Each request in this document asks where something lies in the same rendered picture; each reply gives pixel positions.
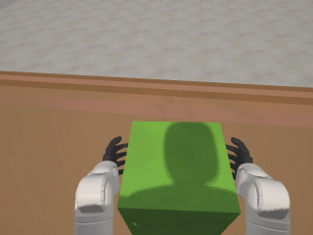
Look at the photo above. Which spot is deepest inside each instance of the right robot hand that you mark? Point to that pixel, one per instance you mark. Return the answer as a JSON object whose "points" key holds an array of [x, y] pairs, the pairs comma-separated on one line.
{"points": [[242, 155]]}

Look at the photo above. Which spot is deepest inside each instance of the right robot forearm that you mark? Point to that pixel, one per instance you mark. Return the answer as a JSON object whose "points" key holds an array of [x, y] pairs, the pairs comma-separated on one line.
{"points": [[268, 204]]}

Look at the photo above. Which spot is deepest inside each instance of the left robot hand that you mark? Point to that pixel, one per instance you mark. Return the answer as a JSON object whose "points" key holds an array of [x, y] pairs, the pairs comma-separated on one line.
{"points": [[112, 156]]}

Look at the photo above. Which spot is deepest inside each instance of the left robot forearm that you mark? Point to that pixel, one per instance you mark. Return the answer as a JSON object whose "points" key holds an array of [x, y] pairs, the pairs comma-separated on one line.
{"points": [[94, 200]]}

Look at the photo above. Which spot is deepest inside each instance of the carton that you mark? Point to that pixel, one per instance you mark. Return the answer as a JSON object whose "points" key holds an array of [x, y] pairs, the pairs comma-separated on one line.
{"points": [[177, 179]]}

